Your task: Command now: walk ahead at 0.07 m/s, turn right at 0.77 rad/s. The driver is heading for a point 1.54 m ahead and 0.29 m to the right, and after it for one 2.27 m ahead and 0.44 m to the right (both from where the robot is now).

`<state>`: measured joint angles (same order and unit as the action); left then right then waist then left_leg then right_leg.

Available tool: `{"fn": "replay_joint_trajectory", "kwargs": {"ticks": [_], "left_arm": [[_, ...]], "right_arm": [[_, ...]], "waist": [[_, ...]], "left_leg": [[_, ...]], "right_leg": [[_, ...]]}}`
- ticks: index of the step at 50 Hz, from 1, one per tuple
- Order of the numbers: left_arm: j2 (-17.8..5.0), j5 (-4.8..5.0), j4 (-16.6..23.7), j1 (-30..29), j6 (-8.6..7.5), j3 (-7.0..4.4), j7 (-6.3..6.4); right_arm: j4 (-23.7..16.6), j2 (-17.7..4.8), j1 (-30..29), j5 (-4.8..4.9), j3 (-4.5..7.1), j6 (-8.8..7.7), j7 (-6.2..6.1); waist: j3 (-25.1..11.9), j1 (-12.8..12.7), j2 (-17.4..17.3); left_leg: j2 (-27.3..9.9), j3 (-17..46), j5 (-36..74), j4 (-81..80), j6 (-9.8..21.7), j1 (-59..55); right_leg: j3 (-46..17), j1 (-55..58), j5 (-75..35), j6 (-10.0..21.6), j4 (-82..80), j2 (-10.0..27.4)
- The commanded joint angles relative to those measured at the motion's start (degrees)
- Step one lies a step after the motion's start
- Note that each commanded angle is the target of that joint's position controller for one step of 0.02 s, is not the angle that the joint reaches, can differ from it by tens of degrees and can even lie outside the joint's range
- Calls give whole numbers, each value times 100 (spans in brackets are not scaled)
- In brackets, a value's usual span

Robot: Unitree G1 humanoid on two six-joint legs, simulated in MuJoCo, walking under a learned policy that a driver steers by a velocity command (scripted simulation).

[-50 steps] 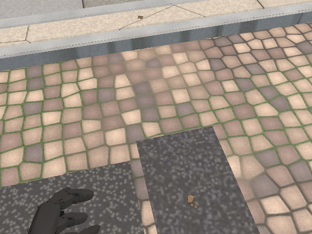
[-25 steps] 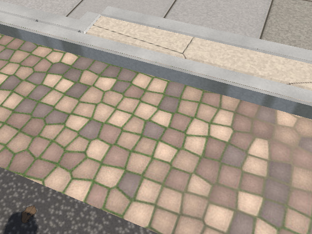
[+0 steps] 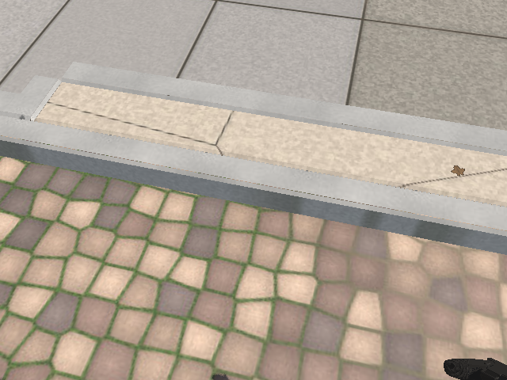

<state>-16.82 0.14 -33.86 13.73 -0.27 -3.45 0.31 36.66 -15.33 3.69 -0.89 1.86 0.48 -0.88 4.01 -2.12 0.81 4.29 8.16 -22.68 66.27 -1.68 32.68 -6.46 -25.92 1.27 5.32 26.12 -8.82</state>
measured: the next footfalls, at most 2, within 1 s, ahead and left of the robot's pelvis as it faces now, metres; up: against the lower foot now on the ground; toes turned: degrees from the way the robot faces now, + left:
left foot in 0.28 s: +0.18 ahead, +0.15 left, +0.00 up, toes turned -15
right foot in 0.70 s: +0.04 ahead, -0.07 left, +0.00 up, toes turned -27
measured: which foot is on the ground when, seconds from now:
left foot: up 0.00-0.26, down 0.28-1.00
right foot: down 0.00-0.28, up 0.30-0.68, down 0.70-1.00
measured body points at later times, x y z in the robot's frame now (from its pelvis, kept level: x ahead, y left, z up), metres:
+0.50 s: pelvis +0.08 +0.07 +0.01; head +0.12 +0.07 +0.46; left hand +0.35 +0.28 -0.08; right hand +0.12 -0.25 -0.07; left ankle +0.15 +0.16 -0.73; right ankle +0.01 -0.07 -0.63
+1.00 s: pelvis +0.08 +0.03 +0.01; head +0.08 +0.03 +0.46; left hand +0.34 +0.14 -0.09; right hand +0.03 -0.26 -0.11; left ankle +0.15 +0.16 -0.73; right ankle +0.01 -0.05 -0.73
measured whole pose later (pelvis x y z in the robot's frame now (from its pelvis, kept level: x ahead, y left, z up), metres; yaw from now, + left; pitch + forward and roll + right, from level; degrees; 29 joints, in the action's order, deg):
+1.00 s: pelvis +0.08 +0.03 +0.01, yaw -30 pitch +0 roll +0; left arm -12.4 -1.2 -38.2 8.8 0.5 -0.4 -0.1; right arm 45.8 -15.7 12.2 -0.8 1.8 0.2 -0.5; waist 0.4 1.6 -0.1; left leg -2.4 0.3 -16.2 30.4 -2.3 13.7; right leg -2.3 -12.5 17.7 1.1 30.7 -2.1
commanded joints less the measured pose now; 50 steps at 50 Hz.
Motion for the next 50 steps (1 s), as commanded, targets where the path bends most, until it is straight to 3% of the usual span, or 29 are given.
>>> {"fn": "replay_joint_trajectory", "kwargs": {"ticks": [1, 4, 9, 11, 13, 14, 15, 16, 17, 18, 19, 21, 23, 26, 28, 31, 34, 35, 36, 37, 38, 39, 41, 43, 44, 46, 47, 48, 50], "left_arm": [[-984, 39, 548, -227, 73, -336, 128], [-1059, 100, 572, -264, 213, -412, 209], [-1003, 84, 612, -277, 355, -463, 215], [-1014, 98, 652, -336, 374, -485, 197], [-976, 164, 713, -493, 376, -469, 174], [-767, 183, 678, -252, 384, -403, 154], [-642, 207, 796, -262, 368, -351, 130], [-992, 168, 796, -93, 278, -453, 65], [-1334, 136, 625, -22, 259, -542, 25], [-1320, 122, 463, 41, 294, -543, 34], [-1131, 75, 364, 136, 340, -486, 67], [-865, 77, 388, 97, 351, -351, 51], [-719, 120, 503, -212, 294, -260, 84], [-596, 80, 547, -432, 248, -172, 115], [-476, 45, 524, -453, 233, -96, 100], [-509, 61, 440, -447, 234, -76, 70], [-406, 44, 188, -91, 222, -65, 21], [-535, 11, 192, -89, 222, -79, 28], [-860, -45, 261, 12, 248, -124, 73], [-1037, -174, 264, -354, 256, -136, 57], [-595, -220, 318, -419, 179, -48, 25], [-410, -250, 229, -509, 106, 23, 10], [-478, -143, 187, -737, 16, 13, 15], [-407, -124, 117, -808, 2, 52, 22], [-333, -104, 73, -790, 8, 74, 12], [-254, -116, -48, -547, -3, 93, -16], [-284, -149, -43, -382, 0, 83, -43], [-302, -164, -70, -449, 10, 92, -40], [-304, -120, -99, -561, 11, 77, -12]], "right_arm": [[-137, -418, 373, 24, 176, -49, -78], [-60, -502, 209, 80, 223, -67, -116], [-29, -581, -137, 143, 304, -228, -73], [21, -669, -59, 162, 358, -309, -24], [158, -794, 255, 164, 442, -351, -3], [160, -972, 287, 119, 495, -326, -18], [87, -1341, 247, -46, 542, -247, -36], [21, -1216, 134, -200, 543, -240, -32], [-140, -881, -159, -150, 460, -236, -79], [-195, -695, -285, -57, 404, -203, -130], [-212, -677, -278, 23, 369, -161, -173], [-179, -698, -102, 20, 307, -94, -191], [-103, -774, 196, -20, 310, -41, -174], [-26, -942, 411, -3, 354, -4, -127], [-9, -1041, 326, 40, 382, 15, -85], [105, -1090, 440, 117, 388, 39, -35], [262, -996, 524, 264, 327, 42, -40], [391, -863, 828, 278, 280, -9, -37], [352, -540, 973, 68, 167, -88, 10], [204, -269, 886, -37, 77, -180, 41], [178, -617, 419, -39, 146, -180, 4], [202, -684, 351, 32, 184, -164, 9], [338, -662, 481, 8, 195, -82, -21], [423, -561, 694, 12, 158, -68, 6], [469, -498, 796, 5, 126, -84, 27], [452, -620, 773, -33, 112, -97, 38], [514, -908, 759, 8, 182, -96, 27], [565, -835, 743, 45, 191, -99, 32], [631, -667, 727, 2, 148, -120, 15]], "waist": [[-1131, 289, 291], [-1241, 184, 565], [-1041, -28, 905], [-1028, 4, 1000], [-1037, 208, 917], [-1265, 109, 391], [-1172, 23, -990], [-1105, -71, -1631], [-912, -88, -1208], [-768, -68, -840], [-697, -43, -614], [-486, 76, -510], [-518, 285, -683], [-757, 428, -924], [-884, 411, -1062], [-941, 453, -1247], [-886, 205, -1139], [-932, 236, -929], [-1289, 351, 83], [-1133, 518, 1334], [-1043, 133, 1002], [-922, 191, 921], [-729, 239, 988], [-738, 373, 835], [-781, 430, 720], [-771, 321, 446], [-557, 133, 63], [-435, 228, -86], [-404, 277, -137]], "left_leg": [[77, -61, 144, -1218, -176, -118], [85, 100, 589, -1850, -243, -252], [149, 220, 670, -2822, -169, -640], [143, 253, 671, -3428, -65, -1030], [-77, 180, 1316, -4471, 74, -1824], [-789, 570, 1543, -4765, 358, -2604], [-1879, 1729, 1863, -4907, 1072, -3016], [-2495, 2381, 2118, -5019, 1560, -2691], [-2371, 1898, 2019, -4974, 1514, -2504], [-1978, 1338, 1714, -4858, 1296, -2330], [-1767, 1069, 1662, -4788, 1200, -2319], [-1669, 688, 2344, -4824, 1334, -2154], [-1577, 458, 2755, -4787, 1442, -2511], [-1681, 351, 3220, -4626, 1551, -2973], [-1706, 175, 3376, -4583, 1549, -2809], [-1818, 181, 3432, -4504, 1574, -2673], [-1714, 72, 3348, -4113, 1311, -2398], [-1576, -38, 2853, -3969, 957, -1984], [-1157, -482, 1470, -3169, 450, -1297], [-697, -926, -266, -3151, 61, -734], [-787, -734, -573, -2782, -127, -937], [-795, -685, -416, -2714, -151, -973], [-796, -659, -52, -2875, -231, -1100], [-755, -709, 349, -3155, -259, -1542], [-757, -730, 965, -3587, -240, -1841], [-900, -562, 2195, -4000, -148, -2263], [-884, -610, 2046, -3849, -31, -2187], [-813, -628, 1648, -3880, 68, -1988], [-803, -598, 1647, -3990, 65, -2001]], "right_leg": [[-2101, 1027, 555, 599, -943, 1195], [-2271, 1166, 1137, 429, -878, 1138], [-2739, 1321, 1702, 341, -802, 1022], [-2989, 1393, 1523, 300, -676, 995], [-3024, 1176, 1767, 122, -382, 778], [-2648, 713, 2917, -95, 292, 437], [-1442, -426, 3535, -342, 1450, -173], [-845, -808, 3359, -616, 2896, -111], [-644, -950, 2877, -793, 3540, 230], [-521, -892, 2515, -859, 3837, 332], [-404, -979, 2279, -919, 4310, 371], [-37, -1098, 2197, -1020, 4815, 454], [154, -1229, 2152, -1112, 4413, 579], [186, -994, 2285, -1191, 3521, 748], [370, -372, 2373, -1150, 2766, 847], [608, 319, 2293, -1029, 1737, 827], [795, 1336, 1012, -664, -343, 688], [500, 1980, 403, -462, -757, 863], [-610, 2858, -868, -180, -616, 1823], [-1259, 2362, -1470, 554, -415, 2648], [-1241, 1992, -897, 835, -575, 2552], [-1056, 1895, -587, 710, -595, 2331], [-808, 1744, -583, 491, -516, 2064], [-624, 1526, -1008, 434, -368, 1923], [-516, 1474, -858, 331, -292, 1809], [-393, 1341, 349, 6, -225, 1480], [-298, 1145, 779, -103, -315, 1291], [-183, 1182, 958, -186, -273, 1202], [-112, 1181, 863, -197, -138, 1179]]}}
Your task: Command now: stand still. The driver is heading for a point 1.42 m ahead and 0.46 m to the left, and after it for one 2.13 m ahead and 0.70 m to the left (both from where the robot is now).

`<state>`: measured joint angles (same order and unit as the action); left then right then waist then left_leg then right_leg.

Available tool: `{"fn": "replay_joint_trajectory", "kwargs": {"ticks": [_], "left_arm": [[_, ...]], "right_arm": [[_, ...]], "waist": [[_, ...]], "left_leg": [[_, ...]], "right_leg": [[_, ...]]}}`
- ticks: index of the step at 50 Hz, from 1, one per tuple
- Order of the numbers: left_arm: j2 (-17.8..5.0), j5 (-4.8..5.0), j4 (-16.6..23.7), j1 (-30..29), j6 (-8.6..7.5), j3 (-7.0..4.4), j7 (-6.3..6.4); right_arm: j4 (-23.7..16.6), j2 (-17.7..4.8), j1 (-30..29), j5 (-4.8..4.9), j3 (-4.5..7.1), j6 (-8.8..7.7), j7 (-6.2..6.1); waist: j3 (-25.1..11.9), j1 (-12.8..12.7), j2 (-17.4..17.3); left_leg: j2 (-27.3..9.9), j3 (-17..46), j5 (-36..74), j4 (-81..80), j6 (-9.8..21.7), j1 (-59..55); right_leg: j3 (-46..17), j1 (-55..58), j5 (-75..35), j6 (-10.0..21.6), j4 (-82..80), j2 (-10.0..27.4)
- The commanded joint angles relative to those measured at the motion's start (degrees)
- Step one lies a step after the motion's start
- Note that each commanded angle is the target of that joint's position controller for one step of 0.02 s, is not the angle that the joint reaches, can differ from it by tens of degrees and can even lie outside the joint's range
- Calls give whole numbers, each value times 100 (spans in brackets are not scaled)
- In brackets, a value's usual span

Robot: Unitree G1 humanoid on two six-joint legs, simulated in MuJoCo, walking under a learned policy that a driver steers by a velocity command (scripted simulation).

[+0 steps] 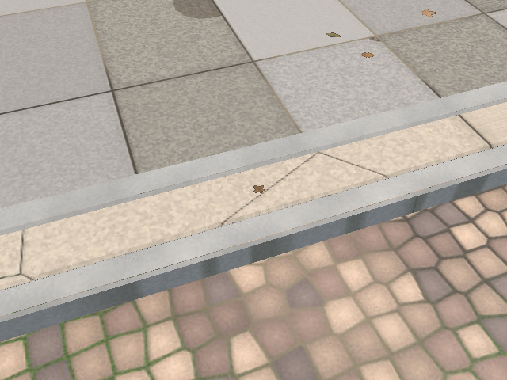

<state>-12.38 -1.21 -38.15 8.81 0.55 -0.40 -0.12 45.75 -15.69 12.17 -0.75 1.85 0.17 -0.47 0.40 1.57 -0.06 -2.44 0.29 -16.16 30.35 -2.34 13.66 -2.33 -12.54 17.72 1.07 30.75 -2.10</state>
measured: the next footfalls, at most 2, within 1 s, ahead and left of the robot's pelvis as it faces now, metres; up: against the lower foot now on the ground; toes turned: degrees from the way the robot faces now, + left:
right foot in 0.96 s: +0.14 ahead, -0.03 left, +0.00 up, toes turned +34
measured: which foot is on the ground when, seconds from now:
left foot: down 0.00-1.00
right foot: down 0.00-0.34, up 0.36-0.94, down 0.96-1.00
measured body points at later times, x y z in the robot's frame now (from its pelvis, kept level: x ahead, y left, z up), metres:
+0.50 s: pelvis -0.01 +0.07 +0.00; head +0.02 +0.12 +0.45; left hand +0.07 +0.39 -0.11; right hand +0.19 -0.17 -0.08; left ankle -0.02 +0.14 -0.73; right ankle +0.02 -0.10 -0.64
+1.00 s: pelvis +0.04 +0.06 +0.00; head +0.07 +0.08 +0.45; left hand +0.03 +0.38 -0.09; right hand +0.32 -0.07 -0.09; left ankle -0.02 +0.14 -0.73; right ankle +0.11 -0.06 -0.74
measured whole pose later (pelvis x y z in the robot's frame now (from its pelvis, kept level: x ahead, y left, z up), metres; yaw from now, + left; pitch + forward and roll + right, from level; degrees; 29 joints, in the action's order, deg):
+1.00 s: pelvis +0.04 +0.06 +0.00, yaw +31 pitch +1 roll -1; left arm -15.9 -0.6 -42.0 8.5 -1.6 -3.3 0.7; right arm 36.0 -14.7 9.8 -0.6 1.3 1.8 -1.1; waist 1.1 -0.2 -0.9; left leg 8.3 13.8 -16.5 30.0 3.0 13.3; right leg -3.4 -13.6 13.8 -1.8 26.8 -0.2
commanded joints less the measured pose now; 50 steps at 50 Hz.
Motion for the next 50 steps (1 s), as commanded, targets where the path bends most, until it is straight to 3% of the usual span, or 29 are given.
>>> {"fn": "replay_joint_trajectory", "kwargs": {"ticks": [1, 3, 5, 6, 8, 9, 10, 12, 15, 16, 17, 18, 19, 20, 21, 22, 23, 25, 31, 36, 41, 44, 46, 47, 48, 49, 50], "left_arm": [[-724, -3, 316, -70, -58, -227, 57], [-1019, 10, 331, 39, -1, -367, 158], [-1192, 40, 296, 293, 79, -483, 256], [-1230, 49, 278, 380, 118, -523, 289], [-1157, 46, 359, 198, 127, -538, 343], [-1118, 33, 393, 141, 84, -529, 356], [-1128, 44, 400, 8, 31, -539, 355], [-1262, 135, 419, -392, -53, -614, 336], [-1295, 216, 361, -553, 9, -651, 307], [-1149, 236, 290, -386, 32, -628, 295], [-953, 155, 221, -24, 39, -584, 261], [-633, -118, 594, -287, 32, -461, 242], [-858, -15, 705, -573, -32, -489, 273], [-1033, 121, 676, -684, -62, -535, 296], [-1114, 110, 578, -646, -74, -577, 332], [-1149, 52, 481, -632, -66, -600, 376], [-1163, 33, 454, -585, -63, -622, 368], [-1002, 58, 375, -507, -85, -590, 294], [-944, 130, 205, -543, -52, -544, 281], [-973, 142, 177, -631, -84, -525, 254], [-961, 153, 153, -584, -183, -483, 171], [-960, 182, 113, -481, -227, -470, 119], [-895, 185, 49, -315, -270, -449, 75], [-856, 140, -7, -157, -308, -432, 51], [-1030, 63, -14, -68, -338, -455, 63], [-1439, -7, 44, -19, -327, -525, 101], [-1304, -24, -33, -196, -287, -480, 100]], "right_arm": [[-246, -572, -111, 13, 125, -104, -23], [-359, -802, -299, 129, 184, -112, -42], [-497, -852, -370, 201, 231, -85, -60], [-555, -801, -328, 215, 241, -53, -58], [-657, -666, -230, 194, 258, 35, -19], [-752, -676, -317, 193, 286, 88, 12], [-836, -625, -354, 210, 293, 146, 39], [-869, -596, -216, 201, 289, 228, 84], [-826, -648, 254, 234, 372, 260, 187], [-750, -728, 522, 241, 449, 261, 183], [-801, -1141, 685, 207, 600, 229, 114], [-1101, -1963, 657, 105, 719, 117, 51], [-1228, -1816, 850, -153, 656, -36, 149], [-1257, -1652, 594, -122, 616, -144, 167], [-1280, -1481, 275, 51, 586, -160, 112], [-1353, -1320, 7, 182, 527, -104, 37], [-1412, -1250, -144, 220, 487, -42, -38], [-1474, -1192, -80, 176, 466, 30, -146], [-1517, -1067, 91, 122, 386, 129, -274], [-1557, -985, -42, 28, 312, 176, -264], [-1527, -938, -133, -8, 274, 190, -177], [-1480, -856, -224, 19, 243, 192, -112], [-1431, -743, -336, 86, 205, 186, -96], [-1392, -697, -360, 131, 191, 170, -94], [-1347, -627, -191, 83, 175, 117, -92], [-1296, -578, 215, -73, 168, 41, -65], [-1199, -551, 400, -51, 174, -10, -41]], "waist": [[-83, -95, -90], [-74, -210, -35], [-128, -281, 247], [-143, -274, 498], [-224, -227, 1093], [-176, -267, 1037], [-116, -193, 832], [-174, -48, 668], [-440, 115, 706], [-500, 150, 449], [-340, 119, -638], [-262, -88, -2185], [-1116, 299, -1527], [-799, 167, -932], [-532, -7, -493], [-459, -99, -322], [-486, -196, -382], [-629, -214, -469], [-633, -53, -660], [-413, 34, -783], [-421, 100, -762], [-487, 63, -735], [-505, -102, -685], [-485, -250, -606], [-571, -216, -388], [-793, 68, 354], [-739, 219, 973]], "left_leg": [[-141, 262, 1152, -428, 148, -20], [-45, 302, 1385, -122, 232, 431], [81, 275, 1293, 389, 265, 835], [145, 163, 1003, 732, 226, 1050], [113, -16, -914, 1864, 158, 1446], [-67, 72, -1586, 2544, 140, 1736], [-255, 157, -1724, 2719, 139, 1876], [-398, 72, -1212, 2274, 154, 1477], [-1, -529, -162, 1050, 257, 485], [241, -543, 252, 448, 399, -25], [-70, 525, 1732, -368, 781, -695], [-1575, 3370, 3955, -737, 1849, -1256], [-2012, 4009, 3298, -1177, 2498, -1334], [-1730, 3553, 2536, -1168, 2270, -1231], [-1391, 3080, 2046, -1087, 1884, -1064], [-1175, 2753, 1884, -1025, 1606, -904], [-952, 2486, 1929, -1036, 1457, -659], [-728, 2339, 2113, -1034, 1381, -658], [-654, 2278, 2120, -967, 1326, -873], [-621, 2445, 1896, -930, 1335, -732], [-625, 2558, 2654, -711, 1496, -664], [-588, 2622, 3333, -572, 1545, -686], [-457, 2634, 3445, -459, 1452, -739], [-332, 2588, 3241, -461, 1290, -612], [-165, 2462, 2624, -440, 1028, -384], [223, 2021, 1362, -90, 739, 2], [581, 1465, 38, -34, 453, 294]], "right_leg": [[-400, -13, -890, 190, -549, 459], [-282, 267, -1073, 223, -429, 467], [-463, 397, -1225, 454, -545, 811], [-681, 447, -1379, 650, -696, 1149], [-1225, 422, -1939, 1169, -924, 2013], [-1366, 399, -2328, 1384, -1022, 2355], [-1255, 381, -2512, 1393, -1037, 2455], [-626, 208, -2638, 1078, -896, 2205], [250, 59, -2450, 665, -235, 1848], [596, -162, -1880, 405, 414, 1623], [1054, -1095, -425, -70, 1785, 1109], [776, -2922, 2313, -613, 3593, 88], [-318, -3049, 2420, -509, 4400, -40], [-489, -3187, 1880, -376, 4507, 75], [-520, -3267, 1260, -304, 4270, 210], [-569, -3173, 815, -312, 3980, 320], [-557, -2852, 503, -342, 3804, 289], [-521, -2620, 79, -434, 3667, 88], [-438, -2598, -240, -701, 3003, 62], [-385, -2343, -181, -730, 2439, 229], [-256, -1627, 197, -653, 1610, 301], [-176, -1041, 340, -599, 932, 259], [-146, -555, -142, -503, -69, 226], [-170, -51, -1121, -398, -954, 259], [-399, 555, -2145, -264, -1159, 578], [-897, 1186, -3757, 70, -755, 1249], [-1135, 1150, -4129, 614, -562, 1495]]}}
